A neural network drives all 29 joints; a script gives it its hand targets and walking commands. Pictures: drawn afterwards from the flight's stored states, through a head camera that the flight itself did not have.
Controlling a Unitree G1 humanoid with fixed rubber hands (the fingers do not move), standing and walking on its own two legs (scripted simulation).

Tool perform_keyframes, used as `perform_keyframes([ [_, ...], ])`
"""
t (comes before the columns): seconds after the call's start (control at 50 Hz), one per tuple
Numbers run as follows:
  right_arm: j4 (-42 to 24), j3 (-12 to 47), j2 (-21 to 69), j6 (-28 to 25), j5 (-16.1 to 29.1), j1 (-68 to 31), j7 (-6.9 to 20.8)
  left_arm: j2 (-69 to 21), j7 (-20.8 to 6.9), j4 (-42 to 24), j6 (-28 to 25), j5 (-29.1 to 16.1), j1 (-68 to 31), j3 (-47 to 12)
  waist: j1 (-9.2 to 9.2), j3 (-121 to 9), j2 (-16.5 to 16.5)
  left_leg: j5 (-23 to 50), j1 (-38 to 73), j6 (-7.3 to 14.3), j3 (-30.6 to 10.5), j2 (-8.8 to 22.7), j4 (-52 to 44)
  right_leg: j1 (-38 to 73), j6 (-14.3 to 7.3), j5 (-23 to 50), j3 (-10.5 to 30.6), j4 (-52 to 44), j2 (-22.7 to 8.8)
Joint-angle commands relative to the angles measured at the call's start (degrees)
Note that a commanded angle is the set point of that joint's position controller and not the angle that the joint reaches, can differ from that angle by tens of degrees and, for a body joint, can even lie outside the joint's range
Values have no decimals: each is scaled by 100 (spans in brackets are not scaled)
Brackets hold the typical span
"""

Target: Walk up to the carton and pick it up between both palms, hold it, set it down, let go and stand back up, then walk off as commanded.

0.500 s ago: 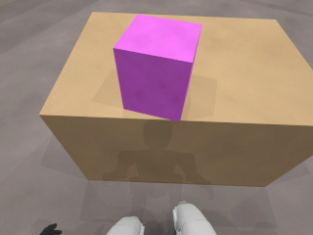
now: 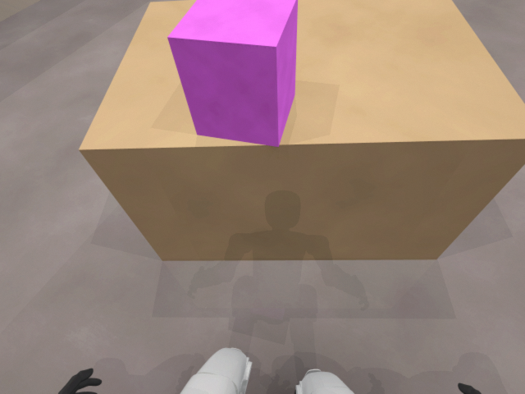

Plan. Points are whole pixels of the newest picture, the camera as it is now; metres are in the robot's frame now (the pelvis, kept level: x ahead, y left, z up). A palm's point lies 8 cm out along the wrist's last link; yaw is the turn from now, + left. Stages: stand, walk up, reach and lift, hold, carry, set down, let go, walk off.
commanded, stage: walk off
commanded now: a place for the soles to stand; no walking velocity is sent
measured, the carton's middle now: (243, 71) +0.75 +0.07 +0.03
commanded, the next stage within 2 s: stand in 1.22 s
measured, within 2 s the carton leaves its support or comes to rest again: neither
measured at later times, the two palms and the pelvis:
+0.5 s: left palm out of the picture +0.00 +0.32 -0.10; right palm out of the picture +0.01 -0.30 -0.10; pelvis -0.06 +0.01 +0.00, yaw +3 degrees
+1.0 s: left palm out of the picture -0.02 +0.34 -0.10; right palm out of the picture +0.03 -0.28 -0.09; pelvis -0.08 +0.03 +0.00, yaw +2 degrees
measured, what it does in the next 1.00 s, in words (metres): steps on the spot: left foot, then right foot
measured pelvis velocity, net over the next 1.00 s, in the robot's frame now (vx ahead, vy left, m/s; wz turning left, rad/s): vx -0.08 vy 0.03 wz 0.03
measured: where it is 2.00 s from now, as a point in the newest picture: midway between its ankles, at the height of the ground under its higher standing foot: outside the picture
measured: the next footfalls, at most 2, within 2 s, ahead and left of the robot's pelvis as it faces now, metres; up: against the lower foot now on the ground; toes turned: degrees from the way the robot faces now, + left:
left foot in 0.20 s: -0.06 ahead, +0.13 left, +0.00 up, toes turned -3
right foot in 0.46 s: -0.01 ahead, -0.11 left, +0.00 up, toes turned +6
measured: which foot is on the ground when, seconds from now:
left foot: up 0.00-0.18, down 0.20-0.48, up 0.50-0.70, down 0.72-1.00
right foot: down 0.00-0.22, up 0.24-0.44, down 0.46-1.00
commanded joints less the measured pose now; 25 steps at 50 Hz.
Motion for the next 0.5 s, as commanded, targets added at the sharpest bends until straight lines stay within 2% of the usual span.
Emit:
perform_keyframes([
  [0.0, -130, -585, -1115, -97, 23, 433, 26, 1429, 76, -510, -142, -10, -216, 787, 114, -527, -1050, -340, 87, -149, 135, 88, -756, 94, -711, -1901, 1578, -1800, -1211],
  [0.02, -133, -548, -1039, -105, 39, 464, 29, 1418, 70, -526, -130, 10, -84, 819, 215, -543, -1359, -572, 242, -175, 295, 148, -1364, 308, -643, -2295, 1523, -1942, -1208],
  [0.06, 13, -575, -1023, -156, 77, 969, 76, 1488, 22, -447, -80, 47, -123, 844, 85, -723, -1665, -1062, 876, -66, 724, 203, -2471, 277, -509, -2621, 1190, -2165, -1137],
  [0.08, 85, -586, -999, -146, 61, 1187, 66, 1589, 18, -422, -54, 56, -167, 891, -24, -657, -2010, -993, 1266, 15, 882, 461, -2959, -39, -556, -2563, 1243, -2251, -1302],
  [0.1, 194, -630, -984, -173, 71, 1335, 52, 1651, 27, -272, -14, 83, -104, 920, -34, -696, -1924, -1222, 1552, 26, 957, 448, -3424, 88, -605, -2457, 1277, -2185, -1356],
  [0.12, 241, -647, -978, -228, 61, 1525, 51, 1557, 46, -291, -10, 12, 0, 888, -126, -784, -1585, -894, 1779, 82, 906, 506, -4060, -14, -546, -2241, 1230, -1865, -1254],
  [0.14, 224, -608, -818, -272, -1, 1505, 50, 1449, 68, -241, -30, -29, -8, 850, -216, -621, -1072, -640, 2016, 196, 902, 535, -4657, -232, -459, -1983, 1023, -1498, -1115],
  [0.16, 188, -607, -797, -310, -49, 1532, 44, 1375, 90, -240, -27, -82, 150, 807, -268, -573, -612, -567, 2250, 330, 704, 583, -5172, -581, -255, -1929, 754, -921, -945],
  [0.18, 70, -613, -873, -346, -123, 1310, 27, 1130, 109, -109, -39, -155, 346, 776, -167, -515, 225, -1013, 2117, 628, -312, 1078, -5374, -952, -61, -1934, 365, 329, -509],
  [0.2, -250, -502, -1049, -400, -212, 864, 64, 870, 158, -185, -106, -235, 469, 734, 2, -263, 1002, -1753, 1530, 1088, -2071, 2047, -5707, -1527, 130, -1636, -110, 1495, 105],
  [0.22, -320, -579, -1486, -394, -179, 411, 91, 1201, 205, -327, -115, -190, -204, 788, -232, 456, 477, -2369, -235, 1362, -2692, 2572, -6456, -1022, 133, -1367, 336, 1982, 289],
  [0.24, -412, -470, -1302, -446, -197, -126, 71, 1192, 168, -152, -150, -188, -54, 809, 35, 805, 48, -2277, -870, 1413, -2564, 2443, -6466, -374, 148, -1081, 598, 2259, 164],
  [0.26, -482, -390, -1133, -478, -177, -376, 53, 1232, 130, -54, -182, -224, 318, 752, 298, 739, 61, -1784, -686, 1204, -1831, 2055, -6243, -214, 123, -696, 452, 2344, 115],
  [0.28, -438, -412, -1162, -493, -182, -370, 49, 1298, 101, 86, -221, -212, 498, 740, 262, 504, 279, -1027, -37, 907, -1365, 1750, -5947, -481, 170, -664, 281, 2160, 96],
  [0.3, -407, -470, -1074, -480, -156, -82, 108, 1234, 67, 109, -288, -148, 555, 763, 163, 75, 771, -466, 824, 855, -1004, 1585, -5657, -593, 199, -835, 2, 1691, 77],
  [0.32, -332, -558, -1173, -459, -169, 448, 142, 1202, 52, -51, -358, -129, 379, 772, -26, -195, 891, 339, 1411, 959, -986, 1593, -5283, -697, 259, -1291, -225, 1060, 8],
  [0.34, -260, -601, -1134, -449, -201, 806, 163, 1089, 55, -59, -394, -134, 84, 710, -205, -457, 941, 1773, 2202, 879, -773, 1508, -4939, -879, 186, -1420, -477, 390, -14],
  [0.36, -154, -635, -1150, -420, -188, 1116, 169, 972, 78, -93, -458, -159, 90, 693, -291, -870, 997, 2613, 2605, 943, -738, 1536, -4653, -792, 174, -1284, -630, -58, 34],
  [0.38, -141, -641, -1100, -411, -152, 1073, 166, 964, 112, -14, -471, -144, 123, 675, -265, -1090, 994, 3250, 2732, 912, -499, 1476, -4326, -489, 96, -1122, -759, -469, 17],
  [0.4, -216, -611, -1031, -411, -80, 748, 141, 982, 160, 18, -548, -151, 409, 652, 21, -1341, 741, 4142, 2482, 703, -34, 1267, -3616, 328, -65, -380, -782, -1373, -78],
  [0.42, -336, -543, -826, -410, -28, 666, 130, 1037, 209, 170, -583, -128, 1010, 735, 324, -1732, 619, 4249, 1904, 465, 246, 1084, -2935, 1504, -257, 420, -340, -1553, -300],
  [0.44, -379, -467, -624, -466, 4, 807, 98, 1297, 227, 146, -632, -71, 1357, 775, 440, -1957, -31, 3028, 727, 307, 309, 880, -2422, 2506, -578, 516, 957, -1522, -829],
  [0.46, -507, -362, -438, -478, 26, 631, 103, 1815, 251, 115, -675, -56, 1449, 871, 424, -1953, -1045, -25, -490, 142, 515, 298, -1928, 3070, -1030, 1184, 2829, -1657, -2102],
  [0.48, -470, -498, -806, -404, -30, 380, 39, 1830, 241, 71, -637, -62, 1315, 828, 273, -1499, -616, -893, -256, 145, 146, 687, -1337, 2202, -1266, 1764, 2790, -1319, -2293],
])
